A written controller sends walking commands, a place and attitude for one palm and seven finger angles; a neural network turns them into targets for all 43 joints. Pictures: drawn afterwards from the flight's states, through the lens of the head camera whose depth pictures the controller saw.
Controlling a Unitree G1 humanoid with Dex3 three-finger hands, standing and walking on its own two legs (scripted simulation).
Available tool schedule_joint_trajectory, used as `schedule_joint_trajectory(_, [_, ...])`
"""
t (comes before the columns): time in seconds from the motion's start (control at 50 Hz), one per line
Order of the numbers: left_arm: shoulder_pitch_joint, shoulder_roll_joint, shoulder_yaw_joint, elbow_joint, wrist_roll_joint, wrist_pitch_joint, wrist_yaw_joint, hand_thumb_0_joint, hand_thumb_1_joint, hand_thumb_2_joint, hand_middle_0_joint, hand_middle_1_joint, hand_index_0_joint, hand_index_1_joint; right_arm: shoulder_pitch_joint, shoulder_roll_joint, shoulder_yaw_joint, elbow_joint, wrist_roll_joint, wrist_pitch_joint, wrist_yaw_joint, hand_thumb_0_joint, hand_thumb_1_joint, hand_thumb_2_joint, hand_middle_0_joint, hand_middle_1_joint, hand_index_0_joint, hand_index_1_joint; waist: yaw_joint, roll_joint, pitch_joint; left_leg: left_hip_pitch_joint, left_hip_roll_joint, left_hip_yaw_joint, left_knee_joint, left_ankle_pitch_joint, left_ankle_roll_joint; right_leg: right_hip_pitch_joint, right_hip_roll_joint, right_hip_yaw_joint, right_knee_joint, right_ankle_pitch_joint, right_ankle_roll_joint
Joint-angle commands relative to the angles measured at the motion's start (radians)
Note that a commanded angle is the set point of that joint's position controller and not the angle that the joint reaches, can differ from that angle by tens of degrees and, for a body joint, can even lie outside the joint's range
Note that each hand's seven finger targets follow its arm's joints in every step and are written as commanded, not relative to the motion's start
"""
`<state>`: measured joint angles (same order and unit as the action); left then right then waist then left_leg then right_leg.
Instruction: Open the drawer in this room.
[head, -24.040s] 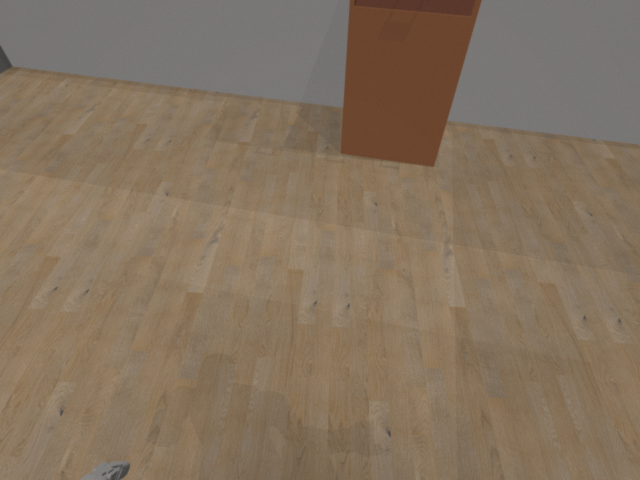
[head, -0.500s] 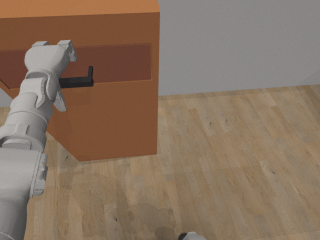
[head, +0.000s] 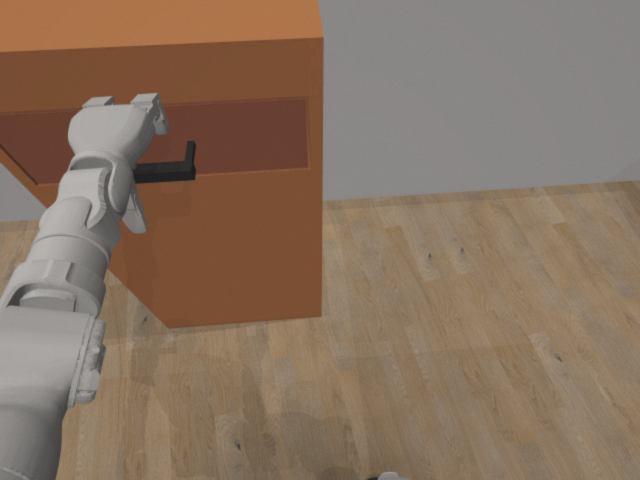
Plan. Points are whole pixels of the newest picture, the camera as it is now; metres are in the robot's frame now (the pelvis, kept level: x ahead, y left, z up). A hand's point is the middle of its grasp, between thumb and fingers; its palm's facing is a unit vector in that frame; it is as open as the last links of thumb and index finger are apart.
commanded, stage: re-aim the fingers above the handle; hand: left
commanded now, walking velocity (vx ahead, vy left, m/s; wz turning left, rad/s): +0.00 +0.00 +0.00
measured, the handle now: (157, 161) +0.55 +0.22 +0.03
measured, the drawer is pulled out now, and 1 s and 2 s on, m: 0.00 0.00 0.00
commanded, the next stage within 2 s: lower the fingers behind the handle in 0.50 s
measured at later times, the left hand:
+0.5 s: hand (126, 163) +0.51 +0.24 +0.08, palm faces -0.06 -0.01 -1.00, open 13.8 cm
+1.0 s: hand (136, 179) +0.50 +0.23 +0.06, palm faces -0.05 -0.01 -1.00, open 13.8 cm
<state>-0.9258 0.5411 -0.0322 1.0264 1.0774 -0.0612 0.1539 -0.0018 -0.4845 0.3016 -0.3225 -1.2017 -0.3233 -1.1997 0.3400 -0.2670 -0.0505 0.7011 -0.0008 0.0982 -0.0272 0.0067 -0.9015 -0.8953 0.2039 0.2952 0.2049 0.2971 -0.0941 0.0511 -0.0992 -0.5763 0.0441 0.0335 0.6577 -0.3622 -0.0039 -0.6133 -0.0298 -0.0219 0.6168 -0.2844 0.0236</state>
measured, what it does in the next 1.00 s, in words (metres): stands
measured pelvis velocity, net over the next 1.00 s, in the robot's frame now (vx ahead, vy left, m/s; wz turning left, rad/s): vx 0.00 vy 0.01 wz -0.01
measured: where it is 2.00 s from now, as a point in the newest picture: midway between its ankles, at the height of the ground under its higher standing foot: outside the picture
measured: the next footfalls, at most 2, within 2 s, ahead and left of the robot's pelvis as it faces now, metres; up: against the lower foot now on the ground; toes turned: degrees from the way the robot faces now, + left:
none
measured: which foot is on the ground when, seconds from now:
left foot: down 0.00-1.00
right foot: down 0.00-1.00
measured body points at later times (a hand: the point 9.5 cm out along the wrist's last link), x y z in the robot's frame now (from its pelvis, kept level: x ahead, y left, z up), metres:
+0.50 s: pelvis +0.00 +0.00 +0.00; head +0.10 +0.00 +0.44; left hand +0.51 +0.24 +0.13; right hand +0.00 -0.29 -0.12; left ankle -0.04 +0.12 -0.72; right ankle +0.00 -0.14 -0.72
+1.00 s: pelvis +0.00 +0.01 -0.01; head +0.10 +0.00 +0.43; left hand +0.50 +0.23 +0.11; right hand +0.00 -0.26 -0.14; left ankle -0.04 +0.12 -0.72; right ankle +0.00 -0.14 -0.72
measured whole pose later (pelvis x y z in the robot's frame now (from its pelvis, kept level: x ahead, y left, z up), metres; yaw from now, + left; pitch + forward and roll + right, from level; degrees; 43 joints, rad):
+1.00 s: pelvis +0.00 +0.01 -0.01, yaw -1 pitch +18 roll -1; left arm -0.91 0.55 0.00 1.06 1.11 -0.08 0.21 0.00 -0.48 0.30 -0.32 -1.20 -0.32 -1.20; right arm 0.36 -0.25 -0.05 0.70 -0.02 0.08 -0.02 0.01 -0.90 -0.90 0.20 0.30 0.21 0.30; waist -0.11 0.04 -0.11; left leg -0.65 0.04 0.04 0.72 -0.38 0.01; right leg -0.68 -0.03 -0.01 0.66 -0.29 0.03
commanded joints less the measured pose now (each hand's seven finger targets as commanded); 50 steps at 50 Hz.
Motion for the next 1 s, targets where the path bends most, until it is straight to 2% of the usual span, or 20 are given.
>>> schedule_joint_trajectory(0.0, [-0.477,0.289,0.083,-0.181,0.002,-0.004,0.05,0.0,-0.5,0.3,-0.3,-1.2,-0.3,-1.2,0.125,-0.158,-0.055,-0.057,-0.002,-0.022,-0.021,0.0,-0.9,-0.9,0.2,0.3,0.2,0.3,-0.019,0.0,-0.415,0.188,-0.062,0.008,-0.031,0.448,0.042,0.246,0.069,-0.013,-0.02,0.373,-0.042])
schedule_joint_trajectory(0.04, [-0.503,0.282,0.074,-0.187,0.001,-0.011,0.05,0.0,-0.5,0.3,-0.3,-1.2,-0.3,-1.2,0.126,-0.158,-0.057,-0.054,-0.004,-0.026,-0.023,0.0,-0.9,-0.9,0.2,0.3,0.2,0.3,-0.028,0.001,-0.424,0.193,-0.062,0.012,-0.028,0.448,0.044,0.248,0.067,-0.009,-0.024,0.377,-0.041])
schedule_joint_trajectory(0.08, [-0.479,0.331,0.113,-0.203,0.003,-0.018,0.051,0.0,-0.5,0.3,-0.3,-1.2,-0.3,-1.2,0.127,-0.159,-0.057,-0.061,-0.005,-0.027,-0.025,0.0,-0.9,-0.9,0.2,0.3,0.2,0.3,-0.007,0.005,-0.467,0.187,-0.065,0.013,-0.026,0.46,0.044,0.287,0.065,-0.005,-0.013,0.405,-0.04])
schedule_joint_trajectory(0.12, [-0.453,0.295,0.083,-0.164,0.001,-0.01,0.048,0.0,-0.5,0.3,-0.3,-1.2,-0.3,-1.2,0.125,-0.157,-0.057,-0.06,-0.002,-0.027,-0.026,0.0,-0.9,-0.9,0.2,0.3,0.2,0.3,-0.02,-0.006,-0.428,0.174,-0.065,0.02,-0.028,0.435,0.044,0.268,0.066,-0.007,-0.022,0.393,-0.037])
schedule_joint_trajectory(0.16, [-0.475,0.308,0.078,-0.135,-0.001,-0.006,0.045,0.0,-0.5,0.3,-0.3,-1.2,-0.3,-1.2,0.126,-0.166,-0.053,-0.054,0.002,-0.028,-0.03,0.0,-0.9,-0.9,0.2,0.3,0.2,0.3,-0.037,-0.031,-0.382,0.143,-0.064,0.022,-0.036,0.383,0.046,0.255,0.062,-0.002,-0.035,0.364,-0.033])
schedule_joint_trajectory(0.18, [-0.467,0.339,0.102,-0.125,0.001,-0.006,0.044,0.0,-0.5,0.3,-0.3,-1.2,-0.3,-1.2,0.128,-0.167,-0.051,-0.053,0.004,-0.029,-0.032,0.0,-0.9,-0.9,0.2,0.3,0.2,0.3,-0.025,-0.026,-0.38,0.13,-0.065,0.022,-0.039,0.374,0.045,0.262,0.062,-0.001,-0.032,0.358,-0.035])
schedule_joint_trajectory(0.24, [-0.529,0.324,0.08,-0.181,0.006,-0.03,0.036,0.0,-0.5,0.3,-0.3,-1.2,-0.3,-1.2,0.138,-0.165,-0.057,-0.056,0.002,-0.036,-0.037,0.0,-0.9,-0.9,0.2,0.3,0.2,0.3,-0.039,-0.006,-0.444,0.175,-0.066,0.019,-0.025,0.404,0.048,0.26,0.065,0.004,-0.029,0.37,-0.036])
schedule_joint_trajectory(0.26, [-0.524,0.326,0.079,-0.174,0.005,-0.034,0.035,0.0,-0.5,0.3,-0.3,-1.2,-0.3,-1.2,0.141,-0.163,-0.059,-0.053,0.001,-0.038,-0.037,0.0,-0.9,-0.9,0.2,0.3,0.2,0.3,-0.04,0.021,-0.436,0.177,-0.066,0.019,-0.024,0.397,0.048,0.247,0.064,0.005,-0.03,0.363,-0.036])
schedule_joint_trajectory(0.3, [-0.508,0.315,0.078,-0.16,-0.001,-0.041,0.03,0.0,-0.5,0.3,-0.3,-1.2,-0.3,-1.2,0.151,-0.164,-0.059,-0.049,0.0,-0.041,-0.037,0.0,-0.9,-0.9,0.2,0.3,0.2,0.3,-0.042,0.004,-0.436,0.176,-0.064,0.016,-0.019,0.404,0.047,0.239,0.066,0.003,-0.026,0.365,-0.035])
schedule_joint_trajectory(0.44, [-0.502,0.388,0.135,-0.152,0.006,-0.053,0.038,0.0,-0.5,0.3,-0.3,-1.2,-0.3,-1.2,0.168,-0.17,-0.059,-0.04,-0.005,-0.039,-0.033,0.0,-0.9,-0.9,0.2,0.3,0.2,0.3,-0.029,0.025,-0.466,0.165,-0.061,0.015,0.0,0.464,0.043,0.241,0.068,0.0,-0.004,0.402,-0.039])
schedule_joint_trajectory(0.5, [-0.503,0.328,0.094,-0.179,0.009,-0.049,0.04,0.0,-0.5,0.3,-0.3,-1.2,-0.3,-1.2,0.173,-0.164,-0.063,-0.043,-0.006,-0.038,-0.027,0.0,-0.9,-0.9,0.2,0.3,0.2,0.3,-0.029,0.056,-0.472,0.198,-0.055,0.007,0.007,0.523,0.04,0.207,0.073,-0.009,0.004,0.404,-0.04])
schedule_joint_trajectory(0.52, [-0.474,0.362,0.13,-0.179,0.006,-0.045,0.043,0.0,-0.5,0.3,-0.3,-1.2,-0.3,-1.2,0.176,-0.167,-0.064,-0.043,-0.005,-0.036,-0.024,0.0,-0.9,-0.9,0.2,0.3,0.2,0.3,-0.013,0.06,-0.488,0.205,-0.052,0.004,0.007,0.538,0.038,0.214,0.076,-0.011,0.006,0.399,-0.041])
schedule_joint_trajectory(0.56, [-0.504,0.344,0.116,-0.21,0.001,-0.044,0.044,0.0,-0.5,0.3,-0.3,-1.2,-0.3,-1.2,0.177,-0.166,-0.064,-0.041,-0.006,-0.033,-0.019,0.0,-0.9,-0.9,0.2,0.3,0.2,0.3,-0.019,0.077,-0.494,0.231,-0.047,-0.004,0.011,0.589,0.036,0.196,0.077,-0.015,0.008,0.404,-0.041])
schedule_joint_trajectory(0.58, [-0.478,0.298,0.09,-0.214,-0.003,-0.038,0.043,0.0,-0.5,0.3,-0.3,-1.2,-0.3,-1.2,0.175,-0.162,-0.066,-0.046,-0.006,-0.032,-0.013,0.0,-0.9,-0.9,0.2,0.3,0.2,0.3,-0.017,0.08,-0.493,0.25,-0.046,-0.007,0.013,0.612,0.036,0.188,0.08,-0.018,0.006,0.399,-0.042])
schedule_joint_trajectory(0.64, [-0.466,0.258,0.065,-0.159,-0.007,-0.021,0.041,0.0,-0.5,0.3,-0.3,-1.2,-0.3,-1.2,0.176,-0.168,-0.066,-0.035,-0.005,-0.026,-0.011,0.0,-0.9,-0.9,0.2,0.3,0.2,0.3,-0.038,0.023,-0.42,0.222,-0.043,-0.007,0.003,0.551,0.037,0.154,0.082,-0.025,-0.009,0.358,-0.042])
schedule_joint_trajectory(0.74, [-0.472,0.288,0.092,-0.187,0.008,-0.032,0.052,0.0,-0.5,0.3,-0.3,-1.2,-0.3,-1.2,0.172,-0.167,-0.064,-0.039,-0.009,-0.025,-0.01,0.0,-0.9,-0.9,0.2,0.3,0.2,0.3,-0.025,0.037,-0.45,0.222,-0.045,-0.011,0.007,0.556,0.035,0.161,0.081,-0.024,0.007,0.357,-0.046])
schedule_joint_trajectory(0.8, [-0.473,0.256,0.074,-0.173,0.013,-0.029,0.072,0.0,-0.5,0.3,-0.3,-1.2,-0.3,-1.2,0.17,-0.162,-0.063,-0.038,-0.014,-0.029,-0.007,0.0,-0.9,-0.9,0.2,0.3,0.2,0.3,-0.031,0.038,-0.42,0.211,-0.044,-0.012,0.013,0.528,0.034,0.132,0.081,-0.026,0.011,0.332,-0.044])
schedule_joint_trajectory(0.86, [-0.458,0.306,0.119,-0.194,0.019,-0.032,0.094,0.0,-0.5,0.3,-0.3,-1.2,-0.3,-1.2,0.166,-0.16,-0.063,-0.044,-0.019,-0.03,-0.005,0.0,-0.9,-0.9,0.2,0.3,0.2,0.3,-0.012,0.063,-0.473,0.207,-0.047,-0.011,0.023,0.558,0.033,0.16,0.079,-0.021,0.028,0.361,-0.045])
schedule_joint_trajectory(0.92, [-0.456,0.262,0.086,-0.164,0.024,-0.013,0.109,0.0,-0.5,0.3,-0.3,-1.2,-0.3,-1.2,0.165,-0.161,-0.064,-0.04,-0.018,-0.031,-0.002,0.0,-0.9,-0.9,0.2,0.3,0.2,0.3,-0.031,0.035,-0.437,0.187,-0.045,-0.006,0.027,0.519,0.034,0.136,0.08,-0.026,0.026,0.344,-0.043])
schedule_joint_trajectory(0.98, [-0.455,0.275,0.095,-0.176,0.026,-0.011,0.114,0.0,-0.5,0.3,-0.3,-1.2,-0.3,-1.2,0.165,-0.16,-0.065,-0.041,-0.018,-0.033,-0.004,0.0,-0.9,-0.9,0.2,0.3,0.2,0.3,-0.024,0.045,-0.472,0.185,-0.05,-0.005,0.032,0.523,0.036,0.158,0.078,-0.019,0.032,0.362,-0.043])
